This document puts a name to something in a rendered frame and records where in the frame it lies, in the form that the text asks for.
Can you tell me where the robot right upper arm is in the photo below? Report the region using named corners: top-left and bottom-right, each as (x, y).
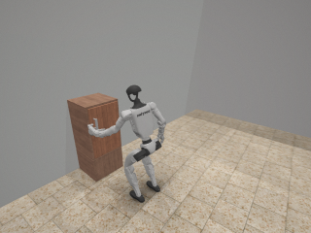
top-left (146, 102), bottom-right (166, 126)

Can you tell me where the cupboard door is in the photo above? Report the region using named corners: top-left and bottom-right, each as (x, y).
top-left (87, 101), bottom-right (121, 158)

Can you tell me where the robot right thigh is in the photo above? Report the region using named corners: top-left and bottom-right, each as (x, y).
top-left (142, 139), bottom-right (162, 165)

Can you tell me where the left robot hand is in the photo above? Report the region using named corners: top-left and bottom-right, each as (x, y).
top-left (87, 123), bottom-right (106, 136)

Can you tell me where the right robot hand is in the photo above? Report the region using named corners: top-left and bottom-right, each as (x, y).
top-left (156, 134), bottom-right (164, 145)

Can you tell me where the right robot forearm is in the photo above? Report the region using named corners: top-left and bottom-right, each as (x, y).
top-left (157, 122), bottom-right (166, 137)

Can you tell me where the handle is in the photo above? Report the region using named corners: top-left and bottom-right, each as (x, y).
top-left (94, 118), bottom-right (99, 130)

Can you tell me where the left robot forearm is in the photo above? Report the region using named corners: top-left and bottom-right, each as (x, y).
top-left (92, 126), bottom-right (116, 138)

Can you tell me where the robot left upper arm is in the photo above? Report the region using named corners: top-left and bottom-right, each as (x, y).
top-left (111, 110), bottom-right (132, 134)

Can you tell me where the robot right shin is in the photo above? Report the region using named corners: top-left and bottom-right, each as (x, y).
top-left (143, 158), bottom-right (157, 186)

